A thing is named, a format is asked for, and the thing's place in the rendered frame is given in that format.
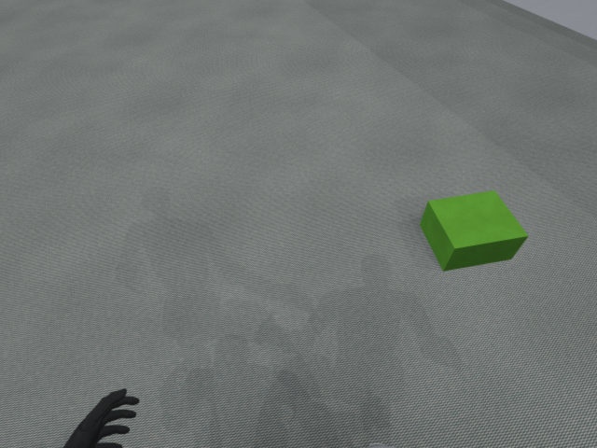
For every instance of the carton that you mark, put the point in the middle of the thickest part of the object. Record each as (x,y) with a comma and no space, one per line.
(470,230)

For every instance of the robot left hand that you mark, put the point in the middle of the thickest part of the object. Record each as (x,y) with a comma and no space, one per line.
(93,427)

